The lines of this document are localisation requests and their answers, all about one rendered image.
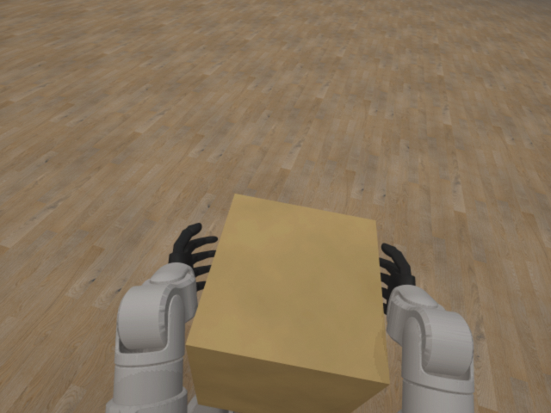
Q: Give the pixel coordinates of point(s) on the right robot hand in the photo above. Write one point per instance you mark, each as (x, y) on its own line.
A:
(400, 272)

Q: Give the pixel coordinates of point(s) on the carton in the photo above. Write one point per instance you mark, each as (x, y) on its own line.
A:
(291, 317)

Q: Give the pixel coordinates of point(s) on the robot left thigh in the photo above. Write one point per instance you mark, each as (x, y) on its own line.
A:
(194, 407)

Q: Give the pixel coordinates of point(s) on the left robot hand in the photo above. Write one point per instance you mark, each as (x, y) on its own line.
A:
(183, 248)

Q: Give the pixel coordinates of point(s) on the left robot forearm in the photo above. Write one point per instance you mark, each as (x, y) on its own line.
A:
(150, 343)

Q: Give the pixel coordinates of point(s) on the right robot forearm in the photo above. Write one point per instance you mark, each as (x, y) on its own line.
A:
(437, 353)

